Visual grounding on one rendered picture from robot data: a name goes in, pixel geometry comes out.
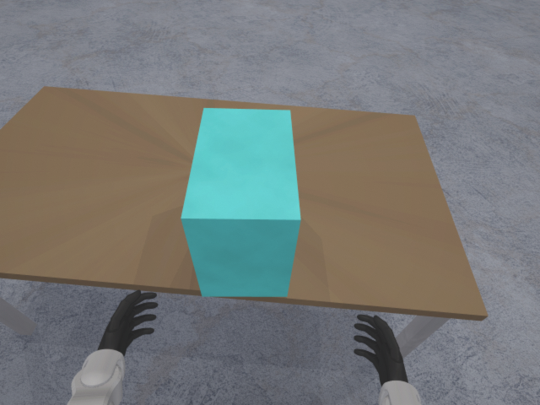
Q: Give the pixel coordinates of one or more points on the robot right forearm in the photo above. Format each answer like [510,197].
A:
[398,393]

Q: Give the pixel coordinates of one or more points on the carton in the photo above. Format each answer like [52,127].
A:
[241,214]

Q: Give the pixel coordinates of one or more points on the robot left hand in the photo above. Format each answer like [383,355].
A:
[119,332]

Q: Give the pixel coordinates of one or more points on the robot left forearm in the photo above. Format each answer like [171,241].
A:
[99,382]

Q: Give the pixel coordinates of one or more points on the table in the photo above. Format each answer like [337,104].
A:
[93,184]

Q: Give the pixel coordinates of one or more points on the robot right hand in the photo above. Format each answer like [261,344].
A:
[387,359]

